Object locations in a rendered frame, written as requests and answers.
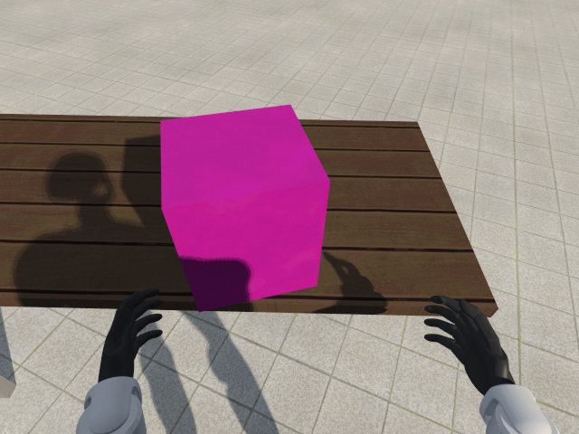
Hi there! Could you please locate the left robot hand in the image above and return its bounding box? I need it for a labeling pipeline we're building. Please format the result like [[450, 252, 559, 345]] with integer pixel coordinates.
[[98, 288, 163, 382]]

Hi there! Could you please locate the robot left forearm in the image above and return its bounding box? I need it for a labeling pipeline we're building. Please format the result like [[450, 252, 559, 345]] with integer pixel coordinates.
[[76, 376, 147, 434]]

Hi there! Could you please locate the table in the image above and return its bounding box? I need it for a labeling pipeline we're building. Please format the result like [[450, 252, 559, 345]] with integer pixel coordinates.
[[0, 114, 498, 398]]

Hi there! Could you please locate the carton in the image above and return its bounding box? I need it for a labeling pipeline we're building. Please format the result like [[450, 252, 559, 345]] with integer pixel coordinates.
[[160, 105, 330, 312]]

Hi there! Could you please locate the robot right forearm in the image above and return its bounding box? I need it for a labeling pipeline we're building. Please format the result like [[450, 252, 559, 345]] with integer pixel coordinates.
[[479, 384, 560, 434]]

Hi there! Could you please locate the right robot hand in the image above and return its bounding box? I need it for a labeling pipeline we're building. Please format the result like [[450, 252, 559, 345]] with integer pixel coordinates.
[[424, 296, 515, 396]]

